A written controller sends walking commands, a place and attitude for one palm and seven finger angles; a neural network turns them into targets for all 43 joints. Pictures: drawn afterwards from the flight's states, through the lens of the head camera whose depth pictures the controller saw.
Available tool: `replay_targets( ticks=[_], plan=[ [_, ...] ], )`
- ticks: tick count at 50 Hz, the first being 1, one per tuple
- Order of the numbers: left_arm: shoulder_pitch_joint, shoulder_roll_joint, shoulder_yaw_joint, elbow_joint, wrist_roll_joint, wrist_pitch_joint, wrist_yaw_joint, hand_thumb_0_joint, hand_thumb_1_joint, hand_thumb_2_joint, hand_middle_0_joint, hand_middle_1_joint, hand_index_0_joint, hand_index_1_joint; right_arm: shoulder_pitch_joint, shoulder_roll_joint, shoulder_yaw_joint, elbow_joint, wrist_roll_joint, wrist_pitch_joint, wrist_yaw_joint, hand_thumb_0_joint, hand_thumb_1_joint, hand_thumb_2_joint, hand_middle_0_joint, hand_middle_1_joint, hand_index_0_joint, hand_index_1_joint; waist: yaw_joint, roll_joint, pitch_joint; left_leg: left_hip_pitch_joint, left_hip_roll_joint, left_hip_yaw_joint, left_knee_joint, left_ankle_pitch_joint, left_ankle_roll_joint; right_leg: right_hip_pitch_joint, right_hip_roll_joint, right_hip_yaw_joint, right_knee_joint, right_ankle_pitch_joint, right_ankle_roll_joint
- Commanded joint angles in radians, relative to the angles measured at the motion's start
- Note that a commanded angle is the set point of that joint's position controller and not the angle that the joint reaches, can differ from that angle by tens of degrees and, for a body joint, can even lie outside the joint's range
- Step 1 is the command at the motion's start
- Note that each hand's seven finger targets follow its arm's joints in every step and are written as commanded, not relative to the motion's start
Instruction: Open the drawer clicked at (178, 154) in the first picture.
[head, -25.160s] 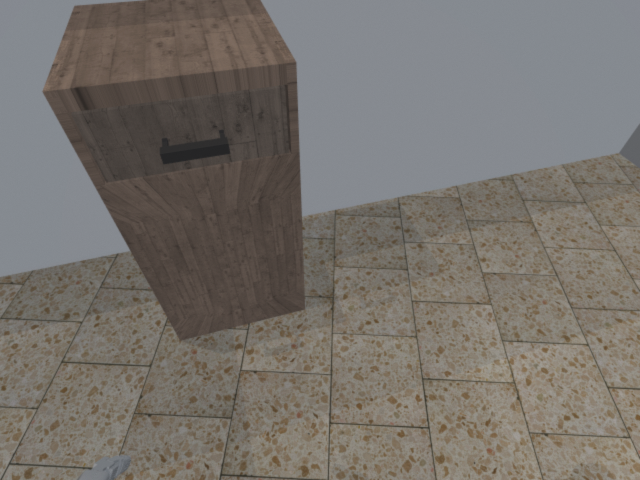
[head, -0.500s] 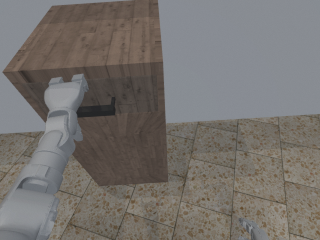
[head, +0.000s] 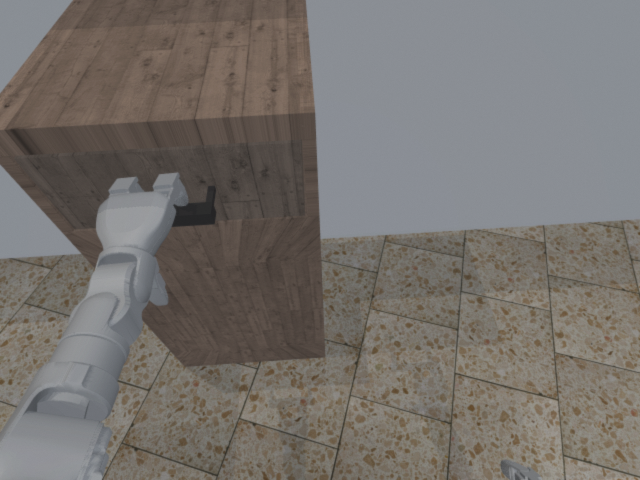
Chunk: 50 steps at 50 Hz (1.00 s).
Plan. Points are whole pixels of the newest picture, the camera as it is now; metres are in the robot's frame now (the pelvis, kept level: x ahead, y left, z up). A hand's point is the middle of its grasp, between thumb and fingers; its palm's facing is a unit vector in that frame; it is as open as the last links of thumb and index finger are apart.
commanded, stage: lower the fingers behind the handle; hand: left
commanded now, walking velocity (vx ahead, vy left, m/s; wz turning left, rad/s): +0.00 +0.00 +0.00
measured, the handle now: (172, 204) +0.49 +0.25 +0.03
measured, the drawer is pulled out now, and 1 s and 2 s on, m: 0.00 0.00 0.00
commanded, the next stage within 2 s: lift the fingers back up to retry in 0.90 s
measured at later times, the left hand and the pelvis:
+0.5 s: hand (149, 247) +0.40 +0.26 +0.05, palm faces +0.02 -0.01 -1.00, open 14.2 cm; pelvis -0.01 +0.00 +0.00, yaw +1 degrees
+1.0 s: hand (148, 248) +0.40 +0.26 +0.04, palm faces +0.03 -0.02 -1.00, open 14.3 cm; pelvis -0.02 +0.01 -0.01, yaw +0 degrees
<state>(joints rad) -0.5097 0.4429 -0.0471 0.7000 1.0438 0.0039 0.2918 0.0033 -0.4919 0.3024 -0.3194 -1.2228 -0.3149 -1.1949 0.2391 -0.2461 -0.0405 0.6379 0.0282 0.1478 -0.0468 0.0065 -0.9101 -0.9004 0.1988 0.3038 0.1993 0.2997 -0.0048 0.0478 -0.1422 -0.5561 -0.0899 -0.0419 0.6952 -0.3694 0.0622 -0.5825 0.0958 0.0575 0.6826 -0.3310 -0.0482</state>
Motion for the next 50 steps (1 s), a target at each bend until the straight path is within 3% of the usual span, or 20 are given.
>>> replay_targets(
  ticks=[1, 2, 5, 8, 9, 12, 17, 18, 26, 27, 30, 32, 33, 36, 38, 40, 42, 44, 46, 50],
  plan=[
    [-0.364, 0.217, 0.041, -0.114, -0.010, 0.076, 0.023, 0.000, -0.500, 0.300, -0.300, -1.200, -0.300, -1.200, 0.009, -0.142, -0.042, -0.105, 0.011, -0.030, -0.010, 0.000, -0.900, -0.900, 0.200, 0.300, 0.200, 0.300, -0.016, -0.045, -0.300, 0.126, 0.043, 0.017, -0.063, 0.393, -0.023, 0.247, -0.044, -0.019, -0.071, 0.351, -0.005],
    [-0.380, 0.191, 0.014, -0.116, -0.019, 0.076, 0.004, 0.000, -0.500, 0.300, -0.300, -1.200, -0.300, -1.200, 0.011, -0.145, -0.044, -0.109, 0.012, -0.030, -0.013, 0.000, -0.900, -0.900, 0.200, 0.300, 0.200, 0.300, -0.029, -0.044, -0.305, 0.139, 0.044, 0.012, -0.064, 0.395, -0.020, 0.246, -0.044, -0.021, -0.077, 0.344, -0.005],
    [-0.366, 0.221, 0.028, -0.071, -0.020, 0.061, -0.032, 0.000, -0.500, 0.300, -0.300, -1.200, -0.300, -1.200, 0.025, -0.146, -0.039, -0.102, 0.011, -0.029, -0.027, 0.000, -0.900, -0.900, 0.200, 0.300, 0.200, 0.300, -0.033, -0.083, -0.284, 0.133, 0.042, 0.014, -0.067, 0.345, -0.010, 0.251, -0.049, -0.015, -0.090, 0.324, 0.002],
    [-0.333, 0.197, 0.010, -0.052, -0.021, 0.030, -0.059, 0.000, -0.500, 0.300, -0.300, -1.200, -0.300, -1.200, 0.028, -0.142, -0.034, -0.108, 0.009, -0.028, -0.030, 0.000, -0.900, -0.900, 0.200, 0.300, 0.200, 0.300, -0.024, -0.066, -0.255, 0.112, 0.039, 0.017, -0.069, 0.331, -0.009, 0.246, -0.053, -0.012, -0.091, 0.320, -0.001],
    [-0.295, 0.217, 0.035, -0.026, -0.020, 0.020, -0.064, 0.000, -0.500, 0.300, -0.300, -1.200, -0.300, -1.200, 0.032, -0.143, -0.034, -0.107, 0.010, -0.027, -0.031, 0.000, -0.900, -0.900, 0.200, 0.300, 0.200, 0.300, -0.013, -0.080, -0.234, 0.095, 0.038, 0.018, -0.069, 0.318, -0.009, 0.245, -0.052, -0.012, -0.092, 0.311, -0.002],
    [-0.308, 0.174, -0.002, -0.020, -0.014, -0.013, -0.072, 0.000, -0.500, 0.300, -0.300, -1.200, -0.300, -1.200, 0.035, -0.142, -0.036, -0.112, 0.010, -0.028, -0.026, 0.000, -0.900, -0.900, 0.200, 0.300, 0.200, 0.300, -0.021, -0.060, -0.202, 0.080, 0.038, 0.014, -0.063, 0.300, -0.011, 0.199, -0.050, -0.012, -0.089, 0.279, -0.007],
    [-0.310, 0.140, -0.020, -0.026, -0.006, -0.037, -0.052, 0.000, -0.500, 0.300, -0.300, -1.200, -0.300, -1.200, 0.059, -0.143, -0.046, -0.111, 0.007, -0.031, -0.013, 0.000, -0.900, -0.900, 0.200, 0.300, 0.200, 0.300, -0.027, -0.059, -0.231, 0.086, 0.041, 0.008, -0.035, 0.314, -0.016, 0.154, -0.045, -0.016, -0.064, 0.269, -0.012],
    [-0.289, 0.147, -0.009, -0.023, -0.005, -0.037, -0.044, 0.000, -0.500, 0.300, -0.300, -1.200, -0.300, -1.200, 0.064, -0.142, -0.048, -0.112, 0.007, -0.033, -0.010, 0.000, -0.900, -0.900, 0.200, 0.300, 0.200, 0.300, -0.016, -0.055, -0.241, 0.083, 0.041, 0.008, -0.032, 0.320, -0.017, 0.154, -0.044, -0.017, -0.056, 0.272, -0.012],
    [-0.321, 0.123, -0.042, 0.026, 0.003, 0.006, -0.015, 0.000, -0.500, 0.300, -0.300, -1.200, -0.300, -1.200, 0.079, -0.146, -0.049, -0.104, 0.009, -0.029, -0.005, 0.000, -0.900, -0.900, 0.200, 0.300, 0.200, 0.300, -0.038, -0.080, -0.238, 0.045, 0.038, 0.015, -0.014, 0.265, -0.013, 0.122, -0.044, -0.017, -0.050, 0.239, -0.007],
    [-0.324, 0.175, 0.004, 0.032, 0.004, 0.009, -0.013, 0.000, -0.500, 0.300, -0.300, -1.200, -0.300, -1.200, 0.083, -0.152, -0.049, -0.101, 0.006, -0.027, -0.007, 0.000, -0.900, -0.900, 0.200, 0.300, 0.200, 0.300, -0.029, -0.081, -0.247, 0.039, 0.039, 0.010, -0.018, 0.274, -0.014, 0.135, -0.043, -0.018, -0.047, 0.241, -0.011],
    [-0.328, 0.164, -0.018, 0.039, -0.001, 0.024, -0.018, 0.000, -0.500, 0.300, -0.300, -1.200, -0.300, -1.200, 0.074, -0.146, -0.042, -0.108, 0.010, -0.023, -0.011, 0.000, -0.900, -0.900, 0.200, 0.300, 0.200, 0.300, -0.033, -0.075, -0.243, 0.030, 0.036, 0.019, -0.020, 0.250, -0.010, 0.147, -0.046, -0.014, -0.054, 0.236, -0.005],
    [-0.326, 0.207, 0.017, 0.048, -0.004, 0.022, -0.021, 0.000, -0.500, 0.300, -0.300, -1.200, -0.300, -1.200, 0.075, -0.151, -0.038, -0.109, 0.008, -0.021, -0.014, 0.000, -0.900, -0.900, 0.200, 0.300, 0.200, 0.300, -0.024, -0.067, -0.235, 0.016, 0.036, 0.015, -0.028, 0.244, -0.011, 0.156, -0.045, -0.014, -0.056, 0.227, -0.009],
    [-0.297, 0.204, 0.015, 0.080, -0.004, 0.029, -0.025, 0.000, -0.500, 0.300, -0.300, -1.200, -0.300, -1.200, 0.077, -0.147, -0.035, -0.111, 0.011, -0.019, -0.015, 0.000, -0.900, -0.900, 0.200, 0.300, 0.200, 0.300, -0.023, -0.098, -0.223, 0.000, 0.035, 0.016, -0.031, 0.223, -0.009, 0.164, -0.046, -0.013, -0.058, 0.211, -0.005],
    [-0.320, 0.159, -0.025, 0.071, -0.009, 0.021, -0.034, 0.000, -0.500, 0.300, -0.300, -1.200, -0.300, -1.200, 0.074, -0.143, -0.031, -0.120, 0.015, -0.024, -0.016, 0.000, -0.900, -0.900, 0.200, 0.300, 0.200, 0.300, -0.030, -0.077, -0.189, 0.005, 0.038, 0.015, -0.040, 0.192, -0.009, 0.131, -0.047, -0.020, -0.068, 0.169, -0.006],
    [-0.323, 0.195, 0.003, 0.065, -0.001, 0.012, -0.033, 0.000, -0.500, 0.300, -0.300, -1.200, -0.300, -1.200, 0.078, -0.145, -0.033, -0.119, 0.013, -0.024, -0.017, 0.000, -0.900, -0.900, 0.200, 0.300, 0.200, 0.300, -0.023, -0.065, -0.216, 0.016, 0.040, 0.011, -0.038, 0.203, -0.010, 0.130, -0.045, -0.020, -0.059, 0.164, -0.009],
    [-0.304, 0.191, 0.009, 0.070, -0.001, 0.008, -0.033, 0.000, -0.500, 0.300, -0.300, -1.200, -0.300, -1.200, 0.083, -0.145, -0.034, -0.119, 0.012, -0.025, -0.017, 0.000, -0.900, -0.900, 0.200, 0.300, 0.200, 0.300, -0.019, -0.094, -0.223, 0.017, 0.042, 0.010, -0.035, 0.220, -0.011, 0.135, -0.043, -0.022, -0.056, 0.181, -0.009],
    [-0.300, 0.172, 0.001, 0.033, -0.009, -0.003, -0.034, 0.000, -0.500, 0.300, -0.300, -1.200, -0.300, -1.200, 0.080, -0.145, -0.037, -0.126, 0.009, -0.027, -0.014, 0.000, -0.900, -0.900, 0.200, 0.300, 0.200, 0.300, -0.015, -0.065, -0.253, 0.032, 0.041, 0.011, -0.034, 0.241, -0.012, 0.148, -0.043, -0.021, -0.052, 0.197, -0.011],
    [-0.260, 0.184, 0.018, 0.052, -0.005, -0.003, -0.030, 0.000, -0.500, 0.300, -0.300, -1.200, -0.300, -1.200, 0.080, -0.143, -0.036, -0.124, 0.011, -0.026, -0.013, 0.000, -0.900, -0.900, 0.200, 0.300, 0.200, 0.300, -0.007, -0.084, -0.240, 0.026, 0.044, 0.009, -0.033, 0.248, -0.014, 0.146, -0.041, -0.021, -0.047, 0.202, -0.011],
    [-0.299, 0.149, -0.017, 0.028, -0.007, -0.005, -0.027, 0.000, -0.500, 0.300, -0.300, -1.200, -0.300, -1.200, 0.077, -0.143, -0.038, -0.123, 0.011, -0.030, -0.011, 0.000, -0.900, -0.900, 0.200, 0.300, 0.200, 0.300, -0.025, -0.079, -0.220, 0.033, 0.047, 0.010, -0.035, 0.223, -0.013, 0.118, -0.040, -0.023, -0.056, 0.175, -0.008],
    [-0.310, 0.178, 0.003, 0.048, 0.003, 0.004, -0.014, 0.000, -0.500, 0.300, -0.300, -1.200, -0.300, -1.200, 0.081, -0.147, -0.037, -0.119, 0.012, -0.032, -0.012, 0.000, -0.900, -0.900, 0.200, 0.300, 0.200, 0.300, -0.023, -0.080, -0.197, 0.015, 0.046, 0.006, -0.041, 0.199, -0.014, 0.103, -0.039, -0.027, -0.056, 0.144, -0.010]
  ],
)
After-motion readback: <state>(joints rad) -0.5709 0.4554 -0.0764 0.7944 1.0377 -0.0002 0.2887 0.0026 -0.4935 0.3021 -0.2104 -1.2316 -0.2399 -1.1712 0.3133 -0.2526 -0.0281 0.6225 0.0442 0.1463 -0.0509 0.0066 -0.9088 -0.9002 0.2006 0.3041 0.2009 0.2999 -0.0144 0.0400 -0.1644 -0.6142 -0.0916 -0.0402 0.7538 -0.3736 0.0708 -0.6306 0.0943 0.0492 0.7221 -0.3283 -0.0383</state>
